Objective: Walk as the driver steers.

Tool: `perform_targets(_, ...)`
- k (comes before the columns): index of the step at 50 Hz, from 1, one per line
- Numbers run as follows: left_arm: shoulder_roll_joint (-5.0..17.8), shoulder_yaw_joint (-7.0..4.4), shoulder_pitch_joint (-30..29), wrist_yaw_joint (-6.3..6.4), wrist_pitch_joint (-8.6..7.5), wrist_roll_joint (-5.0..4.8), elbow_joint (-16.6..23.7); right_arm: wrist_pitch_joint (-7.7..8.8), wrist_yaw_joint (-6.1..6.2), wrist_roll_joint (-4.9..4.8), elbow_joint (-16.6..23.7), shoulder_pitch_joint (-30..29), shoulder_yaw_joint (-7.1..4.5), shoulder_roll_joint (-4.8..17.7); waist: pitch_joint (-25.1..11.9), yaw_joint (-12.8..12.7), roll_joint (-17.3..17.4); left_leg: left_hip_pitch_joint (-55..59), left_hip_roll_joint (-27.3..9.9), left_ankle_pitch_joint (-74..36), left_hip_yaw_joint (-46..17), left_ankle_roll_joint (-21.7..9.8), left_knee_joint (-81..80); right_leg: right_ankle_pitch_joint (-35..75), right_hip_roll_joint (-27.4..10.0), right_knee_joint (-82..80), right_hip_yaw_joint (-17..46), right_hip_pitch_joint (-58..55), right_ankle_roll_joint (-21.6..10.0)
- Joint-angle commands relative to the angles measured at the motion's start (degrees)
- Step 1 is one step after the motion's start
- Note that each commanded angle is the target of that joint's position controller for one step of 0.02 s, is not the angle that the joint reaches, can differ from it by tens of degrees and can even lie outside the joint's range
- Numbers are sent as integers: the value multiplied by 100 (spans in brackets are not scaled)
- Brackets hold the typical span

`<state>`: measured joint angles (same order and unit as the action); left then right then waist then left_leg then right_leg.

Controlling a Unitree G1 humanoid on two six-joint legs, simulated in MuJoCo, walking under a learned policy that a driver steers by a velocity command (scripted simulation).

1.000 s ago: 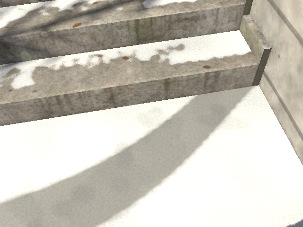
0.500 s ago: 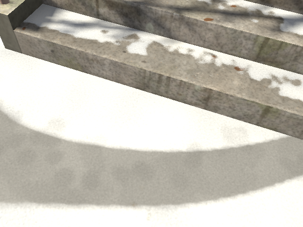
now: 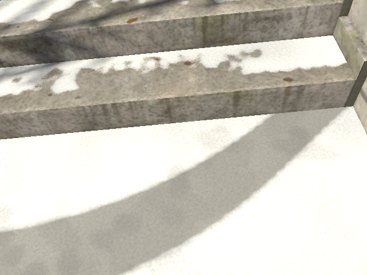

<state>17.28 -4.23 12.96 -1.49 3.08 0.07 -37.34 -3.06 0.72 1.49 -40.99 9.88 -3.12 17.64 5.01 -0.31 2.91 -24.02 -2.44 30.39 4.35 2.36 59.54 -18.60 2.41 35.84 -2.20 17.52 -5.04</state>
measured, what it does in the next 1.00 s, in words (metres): walks ahead: left foot, then right foot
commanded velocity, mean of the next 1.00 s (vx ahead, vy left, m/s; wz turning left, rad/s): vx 0.10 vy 0.00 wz -0.01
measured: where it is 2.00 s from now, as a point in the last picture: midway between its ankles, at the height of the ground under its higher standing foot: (137, 193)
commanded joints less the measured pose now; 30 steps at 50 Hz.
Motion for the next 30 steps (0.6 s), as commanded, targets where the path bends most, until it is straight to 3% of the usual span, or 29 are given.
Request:
perform_targets(1, 931, -264, -60, 154, 38, -52, 384, 152, 25, 52, 585, -314, -90, 496, -378, 1, -744, -1410, -47, -773, -684, 126, 437, 2113, -1306, -1769, 2118, -1094, -898)
perform_targets(3, 908, -245, -77, 137, 9, -38, 394, 111, -11, 107, 451, -55, -85, 489, -710, 43, -667, -1134, 89, -1036, -658, 197, 476, 2876, -1078, -1580, 1920, -1116, -798)
perform_targets(5, 1034, -294, 104, 109, -37, -27, 329, 72, -27, 45, 465, -38, -53, 411, -805, -2, -574, -1105, 136, -1078, -700, 230, 184, 2806, -993, -1506, 2031, -1144, -751)
perform_targets(7, 1102, -327, 316, 67, -50, 22, 313, 65, -79, 97, 501, -153, -44, 471, -936, -173, -789, -1149, 150, -1135, -738, 238, -264, -538, -836, -2020, 2551, -1115, -845)
perform_targets(8, 1118, -324, 339, 36, -52, 54, 329, 74, -110, 119, 543, -293, -57, 524, -777, -233, -1028, -1268, 195, -1098, -743, 251, -482, -1612, -851, -2267, 2903, -1019, -889)
perform_targets(9, 1114, -324, 357, 26, -51, 85, 338, 95, -109, 105, 586, -485, -71, 560, -487, -281, -1094, -1395, 229, -1086, -787, 259, -712, -1678, -858, -2336, 3110, -953, -919)
perform_targets(11, 1153, -348, 485, 59, -77, 110, 307, 184, -67, 60, 627, -700, -45, 519, -288, -338, -945, -1419, 306, -1085, -888, 239, -1173, -869, -812, -2114, 3220, -1016, -947)
perform_targets(15, 1261, -398, 398, 64, -133, 129, 321, 332, 4, -46, 664, -643, 17, 516, -536, -239, -1043, -675, 585, -967, -950, 51, -1774, 1273, -695, -1451, 3406, -842, -888)
perform_targets(17, 1093, -329, 215, 64, -145, 131, 336, 368, 44, -95, 533, -230, 23, 564, -783, -92, -1176, 2, 588, -1049, -771, -84, -2086, 2308, -688, -1156, 3180, -732, -700)
perform_targets(18, 993, -288, 247, 125, -137, 106, 267, 389, 72, -81, 541, -93, 32, 546, -824, -23, -1154, 430, 577, -1152, -723, -122, -2417, 2422, -697, -1047, 3185, -585, -571)
perform_targets(20, 677, -132, 151, 230, -133, 17, 201, 457, 131, -14, 471, 149, 71, 407, -793, 211, -855, 1553, 334, -2077, -785, -273, -3616, 1724, -467, -724, 2923, -71, -137)
perform_targets(21, 212, 39, 372, 257, -159, 25, 168, 490, 165, 81, 534, 67, 102, 514, -885, 79, 0, 1909, -563, -1625, -1952, -433, -4298, 709, -100, -129, 2441, 143, 143)
perform_targets(22, 235, 36, 743, 284, -116, 2, 133, 429, 139, 92, 564, -90, 40, 1003, -804, -187, 847, 1945, -1421, -1469, -3629, -949, -4684, -1083, 802, 360, 1582, 652, 313)
perform_targets(23, 655, -35, 725, 313, -80, 115, 54, 387, 50, 27, 325, 277, 84, 771, -667, -166, 748, 1720, -1536, -1645, -4246, -1392, -4747, -1591, 493, 404, 1400, 582, 335)
perform_targets(24, 768, -52, 539, 301, -82, 173, -26, 369, -19, -58, 266, 221, 127, 566, -336, -184, 584, 1740, -1282, -1745, -3909, -1412, -4626, -1300, 225, 348, 1145, 692, 367)
perform_targets(25, 783, -51, 268, 294, -113, 187, -51, 348, -57, -85, 229, 237, 90, 606, -247, -69, 600, 1765, -953, -2050, -3569, -1283, -4510, -1090, 221, 319, 978, 716, 421)
perform_targets(26, 809, -62, 98, 278, -145, 170, -7, 326, -58, -85, 191, 314, -22, 858, -317, -33, 779, 1921, -741, -2503, -3373, -1163, -4372, -960, 288, 575, 821, 816, 481)
perform_targets(28, 685, -2, 68, 198, -148, 149, 0, 324, -66, -129, 141, 432, -156, 1064, -678, -62, 564, 2110, -577, -4048, -3095, -1167, -4036, -853, 326, 1228, 718, 845, 631)
perform_targets(30, 604, 42, -93, 214, -122, 122, 48, 304, -87, -175, 130, 506, -240, 1049, -849, -47, 403, 2163, -463, -4417, -3020, -1222, -3894, -812, 275, 1572, 696, 1008, 729)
